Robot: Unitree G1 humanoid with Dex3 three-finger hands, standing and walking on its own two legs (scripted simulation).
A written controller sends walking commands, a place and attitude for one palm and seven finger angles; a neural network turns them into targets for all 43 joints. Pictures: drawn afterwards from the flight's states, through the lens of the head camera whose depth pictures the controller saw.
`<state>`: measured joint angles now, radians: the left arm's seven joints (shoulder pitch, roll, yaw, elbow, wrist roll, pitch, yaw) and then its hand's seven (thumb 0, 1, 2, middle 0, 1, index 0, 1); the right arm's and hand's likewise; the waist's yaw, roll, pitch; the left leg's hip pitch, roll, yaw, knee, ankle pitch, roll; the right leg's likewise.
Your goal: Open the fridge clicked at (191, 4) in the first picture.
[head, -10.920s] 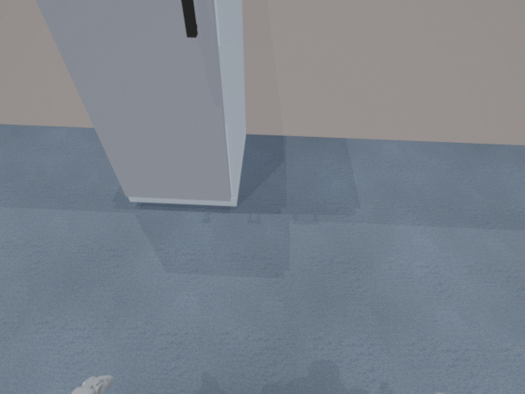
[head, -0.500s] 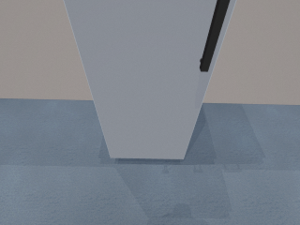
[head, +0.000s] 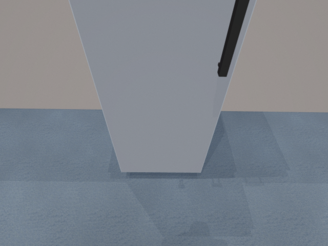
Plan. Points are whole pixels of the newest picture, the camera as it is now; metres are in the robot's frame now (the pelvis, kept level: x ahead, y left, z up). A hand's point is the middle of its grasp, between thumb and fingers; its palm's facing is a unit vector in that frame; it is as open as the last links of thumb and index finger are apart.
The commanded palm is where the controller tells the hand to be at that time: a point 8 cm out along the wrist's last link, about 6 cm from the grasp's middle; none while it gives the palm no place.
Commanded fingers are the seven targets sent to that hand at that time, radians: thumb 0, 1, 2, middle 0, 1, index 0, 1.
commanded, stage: look again from close up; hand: right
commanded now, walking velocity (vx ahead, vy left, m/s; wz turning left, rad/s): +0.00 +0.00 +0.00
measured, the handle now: (230, 34) +0.64 -0.15 +0.22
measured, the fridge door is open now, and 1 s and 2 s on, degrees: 0 0 0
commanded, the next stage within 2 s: shuffle to correct the standing spot in 0.54 s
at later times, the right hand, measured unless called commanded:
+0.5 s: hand out of the picture -0.02 -0.16 -0.18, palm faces +0.04 +0.98 -0.17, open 7.4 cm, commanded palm none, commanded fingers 0.00 -0.90 -0.90 0.20 0.30 0.20 0.30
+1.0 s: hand out of the picture -0.03 -0.16 -0.19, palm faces +0.13 +0.98 -0.14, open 7.4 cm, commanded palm none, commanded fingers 0.00 -0.90 -0.90 0.20 0.30 0.20 0.30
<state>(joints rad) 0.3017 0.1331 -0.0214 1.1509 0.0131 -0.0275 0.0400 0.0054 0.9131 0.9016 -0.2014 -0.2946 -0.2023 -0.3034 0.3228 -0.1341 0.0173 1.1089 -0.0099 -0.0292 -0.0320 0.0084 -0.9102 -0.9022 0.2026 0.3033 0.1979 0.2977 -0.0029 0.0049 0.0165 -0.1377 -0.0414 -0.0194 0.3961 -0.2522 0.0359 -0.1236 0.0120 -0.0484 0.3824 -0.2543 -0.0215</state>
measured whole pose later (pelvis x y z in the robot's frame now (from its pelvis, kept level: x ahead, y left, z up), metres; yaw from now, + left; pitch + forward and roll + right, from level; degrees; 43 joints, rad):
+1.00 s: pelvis +0.04 -0.01 -0.01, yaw -2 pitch +0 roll +2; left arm 0.38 0.13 0.00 1.14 0.02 -0.01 0.02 0.01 0.91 0.90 -0.20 -0.29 -0.20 -0.30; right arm 0.44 -0.12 -0.04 1.10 -0.03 -0.05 -0.02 0.01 -0.91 -0.90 0.20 0.30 0.20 0.30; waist -0.03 0.01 0.01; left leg -0.12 -0.06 0.01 0.48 -0.37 0.05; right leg -0.29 -0.03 -0.07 0.76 -0.48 -0.02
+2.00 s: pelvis +0.17 -0.03 -0.02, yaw +3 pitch -3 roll -1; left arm 0.25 0.21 0.05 0.89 0.04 0.03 0.02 0.00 0.92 0.90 -0.20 -0.29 -0.20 -0.30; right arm 0.26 -0.19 -0.04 0.97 -0.03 0.08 -0.04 0.01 -0.91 -0.90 0.21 0.30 0.20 0.30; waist -0.01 -0.01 -0.02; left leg -0.49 0.04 0.03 0.75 -0.30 0.02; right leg -0.22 0.00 -0.13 0.64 -0.37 -0.04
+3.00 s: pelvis +0.16 -0.05 +0.00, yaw +4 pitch -1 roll -1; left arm 0.33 0.14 -0.02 1.10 0.02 -0.03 0.04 0.01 0.91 0.90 -0.20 -0.29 -0.20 -0.30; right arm 0.30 -0.15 0.00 1.06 -0.01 -0.02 -0.03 0.01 -0.92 -0.90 0.20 0.30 0.20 0.30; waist 0.00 -0.02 0.01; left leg -0.19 -0.04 0.05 0.40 -0.20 0.07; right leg -0.14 0.01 -0.03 0.39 -0.23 -0.01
